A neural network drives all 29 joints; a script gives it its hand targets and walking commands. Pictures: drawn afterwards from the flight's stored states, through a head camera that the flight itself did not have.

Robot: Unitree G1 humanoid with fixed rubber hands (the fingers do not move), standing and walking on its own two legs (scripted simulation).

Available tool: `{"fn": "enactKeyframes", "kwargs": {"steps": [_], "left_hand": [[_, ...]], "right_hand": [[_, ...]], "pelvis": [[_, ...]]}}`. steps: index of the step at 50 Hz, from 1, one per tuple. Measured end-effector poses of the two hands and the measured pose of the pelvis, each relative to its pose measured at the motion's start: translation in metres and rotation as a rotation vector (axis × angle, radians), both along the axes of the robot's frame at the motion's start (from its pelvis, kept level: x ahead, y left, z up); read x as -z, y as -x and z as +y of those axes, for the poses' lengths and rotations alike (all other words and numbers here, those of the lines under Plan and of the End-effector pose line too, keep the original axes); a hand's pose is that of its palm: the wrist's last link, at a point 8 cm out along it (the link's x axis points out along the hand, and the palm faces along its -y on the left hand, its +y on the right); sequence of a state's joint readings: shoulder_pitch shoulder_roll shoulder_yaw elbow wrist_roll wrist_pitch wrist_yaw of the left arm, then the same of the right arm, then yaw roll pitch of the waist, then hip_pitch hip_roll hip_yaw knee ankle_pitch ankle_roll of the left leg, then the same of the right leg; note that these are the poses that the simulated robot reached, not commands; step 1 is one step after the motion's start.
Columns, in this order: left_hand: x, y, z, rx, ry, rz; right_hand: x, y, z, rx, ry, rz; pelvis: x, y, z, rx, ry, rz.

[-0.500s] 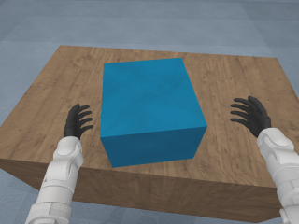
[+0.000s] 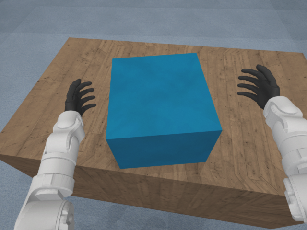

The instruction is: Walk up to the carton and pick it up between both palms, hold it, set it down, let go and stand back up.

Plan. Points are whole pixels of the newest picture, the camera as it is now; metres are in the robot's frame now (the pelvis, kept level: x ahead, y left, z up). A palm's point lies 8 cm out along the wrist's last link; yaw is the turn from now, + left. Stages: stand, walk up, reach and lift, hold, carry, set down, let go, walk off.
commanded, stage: reach and lift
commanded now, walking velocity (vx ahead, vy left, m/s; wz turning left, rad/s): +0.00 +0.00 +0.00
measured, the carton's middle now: (158, 110) +0.49 +0.10 -0.04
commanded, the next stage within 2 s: none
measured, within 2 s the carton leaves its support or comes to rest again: neither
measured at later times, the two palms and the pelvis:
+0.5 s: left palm (86, 127) +0.35 +0.28 +0.02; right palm (253, 108) +0.49 -0.17 +0.05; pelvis +0.00 +0.00 -0.01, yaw +0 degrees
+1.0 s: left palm (94, 129) +0.36 +0.27 -0.01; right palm (243, 114) +0.49 -0.15 +0.01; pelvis -0.01 +0.01 -0.03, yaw +0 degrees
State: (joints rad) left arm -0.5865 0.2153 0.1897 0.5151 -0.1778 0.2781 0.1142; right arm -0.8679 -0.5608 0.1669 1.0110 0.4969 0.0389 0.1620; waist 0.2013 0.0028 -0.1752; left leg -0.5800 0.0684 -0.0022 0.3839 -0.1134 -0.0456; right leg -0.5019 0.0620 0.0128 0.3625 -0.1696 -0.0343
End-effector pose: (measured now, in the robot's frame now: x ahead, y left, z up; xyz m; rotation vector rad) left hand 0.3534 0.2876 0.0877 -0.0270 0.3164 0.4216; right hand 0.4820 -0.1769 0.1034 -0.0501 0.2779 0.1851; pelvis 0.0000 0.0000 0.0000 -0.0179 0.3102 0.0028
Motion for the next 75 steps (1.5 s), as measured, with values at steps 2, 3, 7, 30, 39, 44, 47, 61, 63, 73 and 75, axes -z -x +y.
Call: {"fn": "enactKeyframes", "kwargs": {"steps": [2,3,7,30,39,44,47,61,63,73,75], "left_hand": [[-0.002,-0.004,0.000,-0.001,-0.001,0.001],[-0.003,-0.006,0.001,-0.002,-0.001,0.002],[-0.006,-0.013,0.001,-0.004,0.001,0.006],[0.093,0.007,-0.012,0.004,0.019,0.074],[0.096,-0.006,-0.012,0.007,-0.010,0.029],[0.095,-0.009,-0.015,0.017,-0.011,0.025],[0.096,-0.009,-0.017,0.021,-0.006,0.027],[0.103,-0.008,-0.031,0.014,0.023,0.017],[0.103,-0.008,-0.031,0.008,0.024,0.016],[0.101,-0.006,-0.032,-0.012,0.025,0.013],[0.099,-0.005,-0.033,-0.012,0.025,0.009]], "right_hand": [[-0.003,-0.005,0.003,0.000,-0.002,-0.001],[-0.004,-0.007,0.004,0.001,-0.003,-0.001],[-0.008,-0.016,0.007,0.007,0.000,0.002],[0.081,0.000,0.021,-0.004,0.063,0.047],[0.101,-0.006,0.034,-0.017,0.053,0.034],[0.103,-0.008,0.031,-0.005,0.056,0.031],[0.101,-0.009,0.027,0.005,0.060,0.023],[0.088,-0.011,0.031,0.000,0.050,0.005],[0.090,-0.010,0.038,-0.013,0.044,0.011],[0.102,-0.001,0.072,-0.045,0.014,0.031],[0.102,0.000,0.072,-0.038,0.018,0.028]], "pelvis": [[0.000,0.000,0.001,-0.002,0.001,0.006],[0.000,-0.001,0.001,-0.004,0.002,0.009],[0.001,-0.002,0.001,-0.007,0.003,0.020],[0.013,0.002,0.002,-0.002,0.013,0.146],[0.025,0.012,0.008,0.002,0.019,0.227],[0.028,0.012,0.010,-0.002,0.021,0.238],[0.028,0.011,0.010,-0.002,0.021,0.235],[0.028,0.011,0.004,0.001,0.012,0.221],[0.028,0.011,0.003,0.000,0.011,0.220],[0.026,0.011,0.005,-0.016,0.020,0.219],[0.026,0.011,0.006,-0.018,0.022,0.215]]}}
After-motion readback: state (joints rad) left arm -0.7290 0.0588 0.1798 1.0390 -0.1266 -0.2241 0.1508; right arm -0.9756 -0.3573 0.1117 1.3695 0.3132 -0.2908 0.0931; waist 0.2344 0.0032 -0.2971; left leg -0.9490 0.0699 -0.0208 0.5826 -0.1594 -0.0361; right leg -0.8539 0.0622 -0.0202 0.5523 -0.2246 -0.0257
